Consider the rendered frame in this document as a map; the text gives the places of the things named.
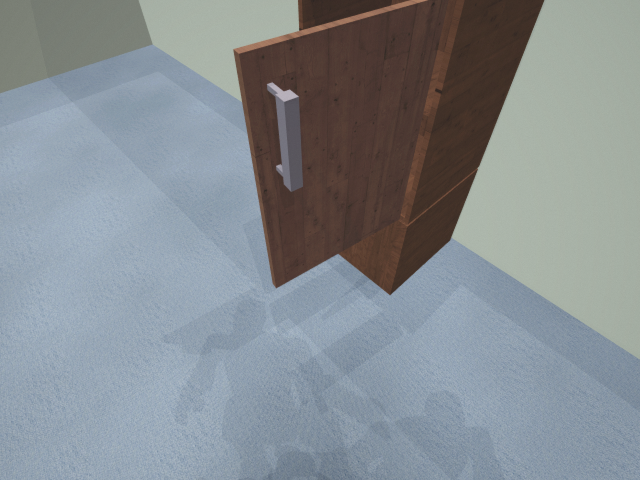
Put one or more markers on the cupboard door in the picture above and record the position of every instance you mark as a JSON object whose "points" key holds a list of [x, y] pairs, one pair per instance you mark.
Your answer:
{"points": [[362, 83]]}

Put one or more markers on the handle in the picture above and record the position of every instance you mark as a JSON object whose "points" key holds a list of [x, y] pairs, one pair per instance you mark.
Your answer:
{"points": [[288, 115]]}

